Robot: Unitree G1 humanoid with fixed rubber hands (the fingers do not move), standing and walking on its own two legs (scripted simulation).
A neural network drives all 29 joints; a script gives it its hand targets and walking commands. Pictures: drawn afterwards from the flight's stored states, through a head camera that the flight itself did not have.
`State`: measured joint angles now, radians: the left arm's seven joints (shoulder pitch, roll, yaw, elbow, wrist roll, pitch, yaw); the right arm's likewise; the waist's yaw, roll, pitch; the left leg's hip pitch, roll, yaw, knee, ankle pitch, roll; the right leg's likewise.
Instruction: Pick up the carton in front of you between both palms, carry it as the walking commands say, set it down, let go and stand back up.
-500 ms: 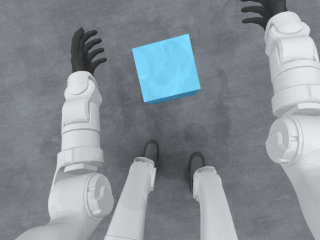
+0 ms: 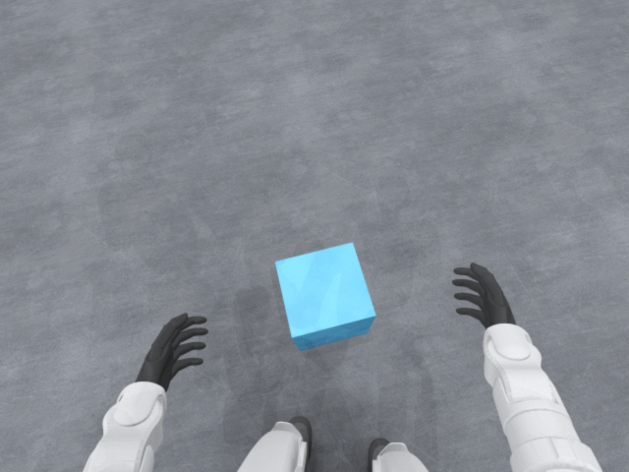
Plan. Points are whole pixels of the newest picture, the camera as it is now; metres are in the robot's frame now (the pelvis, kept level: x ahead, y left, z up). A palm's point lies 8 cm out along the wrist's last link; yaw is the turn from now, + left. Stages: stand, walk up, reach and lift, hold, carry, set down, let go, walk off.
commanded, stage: let go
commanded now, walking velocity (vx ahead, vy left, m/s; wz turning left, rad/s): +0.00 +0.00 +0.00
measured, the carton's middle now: (324, 300) +0.48 +0.05 -0.62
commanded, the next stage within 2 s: stand in 0.86 s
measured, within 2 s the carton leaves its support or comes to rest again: neither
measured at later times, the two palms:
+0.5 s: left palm (162, 398) +0.20 +0.21 -0.04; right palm (586, 430) +0.21 -0.26 -0.04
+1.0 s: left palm (124, 443) +0.15 +0.26 -0.07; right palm out of the picture +0.16 -0.26 -0.06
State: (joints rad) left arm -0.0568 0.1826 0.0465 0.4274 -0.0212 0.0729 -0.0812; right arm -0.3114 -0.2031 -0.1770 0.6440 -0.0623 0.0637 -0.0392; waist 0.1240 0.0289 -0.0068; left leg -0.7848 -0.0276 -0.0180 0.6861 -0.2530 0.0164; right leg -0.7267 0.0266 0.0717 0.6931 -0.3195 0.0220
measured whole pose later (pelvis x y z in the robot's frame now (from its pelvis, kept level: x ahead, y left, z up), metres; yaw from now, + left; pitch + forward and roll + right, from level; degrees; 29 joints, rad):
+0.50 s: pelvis +0.04 -0.02 +0.03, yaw +1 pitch +0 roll +1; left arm 0.22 0.21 0.03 0.44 -0.01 0.07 -0.06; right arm 0.23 -0.22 -0.04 0.45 0.00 0.06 0.05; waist 0.00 -0.01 0.04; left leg -0.19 -0.02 -0.05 0.42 -0.24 -0.01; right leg -0.13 0.03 0.05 0.42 -0.30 -0.02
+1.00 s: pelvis +0.04 -0.01 +0.02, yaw +4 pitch +1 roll +0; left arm 0.28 0.28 0.02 0.55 0.05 0.00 0.03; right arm 0.32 -0.23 -0.03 0.62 -0.04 -0.02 0.00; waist 0.00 -0.07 -0.02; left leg -0.29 -0.04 -0.06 0.56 -0.29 0.01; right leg -0.20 -0.02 -0.02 0.54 -0.36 0.01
